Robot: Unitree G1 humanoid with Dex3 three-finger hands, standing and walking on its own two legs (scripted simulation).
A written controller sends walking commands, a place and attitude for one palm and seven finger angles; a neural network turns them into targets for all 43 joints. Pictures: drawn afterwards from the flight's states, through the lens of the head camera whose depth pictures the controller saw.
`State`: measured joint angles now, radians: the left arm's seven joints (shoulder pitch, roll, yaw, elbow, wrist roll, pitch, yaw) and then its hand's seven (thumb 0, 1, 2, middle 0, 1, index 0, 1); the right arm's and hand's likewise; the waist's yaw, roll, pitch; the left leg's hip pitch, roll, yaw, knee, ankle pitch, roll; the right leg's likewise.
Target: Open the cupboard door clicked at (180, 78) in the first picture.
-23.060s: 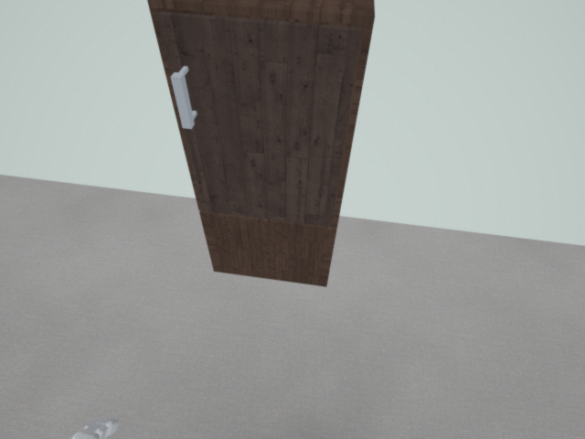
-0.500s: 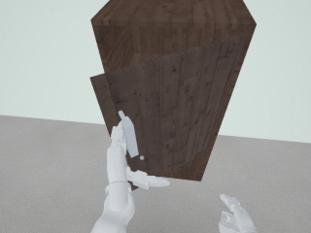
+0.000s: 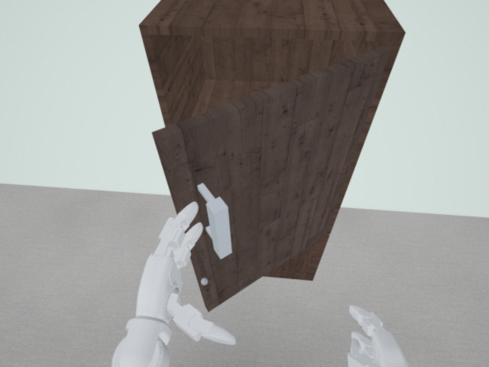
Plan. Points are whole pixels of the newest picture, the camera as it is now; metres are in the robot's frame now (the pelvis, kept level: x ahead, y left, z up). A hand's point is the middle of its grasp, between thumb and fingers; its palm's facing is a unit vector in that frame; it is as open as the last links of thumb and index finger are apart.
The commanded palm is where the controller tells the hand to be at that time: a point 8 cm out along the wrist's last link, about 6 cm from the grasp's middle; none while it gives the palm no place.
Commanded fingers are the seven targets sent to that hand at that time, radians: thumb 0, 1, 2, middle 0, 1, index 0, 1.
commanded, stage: slide the hand sideways off the handle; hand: left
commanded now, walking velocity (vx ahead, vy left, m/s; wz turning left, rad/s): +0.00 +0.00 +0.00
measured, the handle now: (213, 221) +0.33 +0.07 +0.08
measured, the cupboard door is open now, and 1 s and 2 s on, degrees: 39 39 39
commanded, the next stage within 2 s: draw the hand back to the body in 0.64 s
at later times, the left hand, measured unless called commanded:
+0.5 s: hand (177, 303) +0.20 +0.10 +0.08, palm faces -0.04 -1.00 -0.02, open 16.3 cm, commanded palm +0.16 +0.17 +0.08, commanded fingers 0.00 -0.50 0.30 -0.15 -0.30 -0.15 -0.30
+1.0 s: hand (134, 305) +0.19 +0.15 +0.10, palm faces -0.02 -1.00 -0.06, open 16.3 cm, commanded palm +0.15 +0.21 +0.11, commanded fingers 0.00 -0.50 0.30 -0.15 -0.30 -0.15 -0.30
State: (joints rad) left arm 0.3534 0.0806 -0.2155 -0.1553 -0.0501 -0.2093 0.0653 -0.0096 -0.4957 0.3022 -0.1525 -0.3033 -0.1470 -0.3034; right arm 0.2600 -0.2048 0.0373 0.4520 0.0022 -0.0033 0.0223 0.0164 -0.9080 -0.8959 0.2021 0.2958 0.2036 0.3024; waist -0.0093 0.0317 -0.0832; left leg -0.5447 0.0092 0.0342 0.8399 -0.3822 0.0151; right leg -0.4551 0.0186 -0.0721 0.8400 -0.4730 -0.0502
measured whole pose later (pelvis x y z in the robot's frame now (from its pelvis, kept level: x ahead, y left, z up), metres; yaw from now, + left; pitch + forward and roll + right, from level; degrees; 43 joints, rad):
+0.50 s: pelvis +0.00 -0.01 -0.01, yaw +1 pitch +7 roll +0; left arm 0.54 0.14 -0.11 -0.31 -0.13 -0.24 -0.06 -0.01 -0.50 0.30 -0.15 -0.30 -0.15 -0.30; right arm 0.28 -0.22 0.03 0.43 0.02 -0.06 -0.01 0.02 -0.91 -0.90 0.20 0.30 0.20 0.30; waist 0.00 0.05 -0.11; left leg -0.61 0.01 0.02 0.90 -0.41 0.01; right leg -0.51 0.02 -0.09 0.90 -0.50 -0.06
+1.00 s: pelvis +0.00 +0.00 +0.00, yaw +1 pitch +6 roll -1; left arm 0.56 0.22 0.06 -0.34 -0.24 -0.20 -0.17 -0.01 -0.50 0.30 -0.16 -0.30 -0.15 -0.30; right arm 0.27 -0.22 0.03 0.47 0.05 -0.10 -0.05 0.02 -0.91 -0.90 0.20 0.30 0.20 0.30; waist 0.01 0.06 -0.11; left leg -0.58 0.02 0.01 0.89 -0.41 0.01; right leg -0.47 0.03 -0.10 0.86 -0.49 -0.05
